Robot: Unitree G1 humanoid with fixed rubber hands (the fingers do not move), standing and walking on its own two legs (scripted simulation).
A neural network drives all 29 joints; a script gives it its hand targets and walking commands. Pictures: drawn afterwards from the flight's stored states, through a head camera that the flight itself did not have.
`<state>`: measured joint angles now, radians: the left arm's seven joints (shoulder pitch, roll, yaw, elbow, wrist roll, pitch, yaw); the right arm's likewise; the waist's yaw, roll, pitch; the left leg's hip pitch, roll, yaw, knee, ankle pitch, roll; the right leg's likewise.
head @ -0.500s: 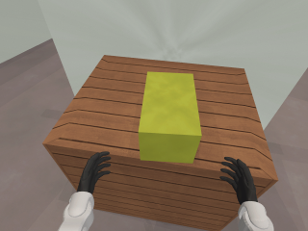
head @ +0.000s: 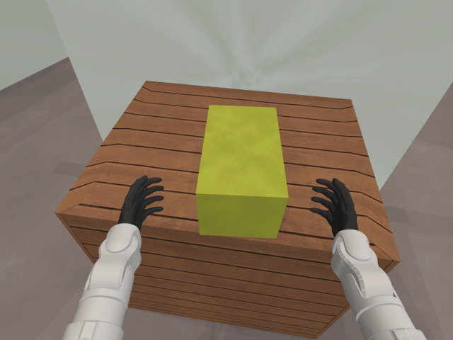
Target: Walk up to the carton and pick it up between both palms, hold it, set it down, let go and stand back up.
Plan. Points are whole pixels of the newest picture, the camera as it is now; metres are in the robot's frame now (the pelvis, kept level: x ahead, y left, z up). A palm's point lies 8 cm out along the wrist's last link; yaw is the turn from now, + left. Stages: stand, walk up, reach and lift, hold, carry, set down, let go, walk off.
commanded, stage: reach and lift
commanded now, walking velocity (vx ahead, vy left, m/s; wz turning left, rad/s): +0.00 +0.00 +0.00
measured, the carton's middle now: (240, 166) +0.50 +0.02 -0.01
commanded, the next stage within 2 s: none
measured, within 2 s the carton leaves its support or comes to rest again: neither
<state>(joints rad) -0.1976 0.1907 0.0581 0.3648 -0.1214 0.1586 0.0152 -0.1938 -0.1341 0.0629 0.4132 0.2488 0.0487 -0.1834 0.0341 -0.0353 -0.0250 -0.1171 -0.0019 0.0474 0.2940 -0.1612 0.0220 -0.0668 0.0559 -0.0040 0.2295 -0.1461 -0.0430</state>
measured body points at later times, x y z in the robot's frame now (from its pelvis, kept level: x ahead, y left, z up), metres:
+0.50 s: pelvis -0.01 +0.00 +0.00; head -0.01 +0.02 +0.45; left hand +0.39 +0.21 +0.09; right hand +0.40 -0.15 +0.10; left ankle +0.00 +0.10 -0.75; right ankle -0.01 -0.09 -0.75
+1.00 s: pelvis -0.02 +0.00 -0.01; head +0.02 +0.02 +0.44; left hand +0.45 +0.22 +0.13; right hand +0.46 -0.15 +0.15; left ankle +0.00 +0.10 -0.75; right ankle -0.01 -0.09 -0.75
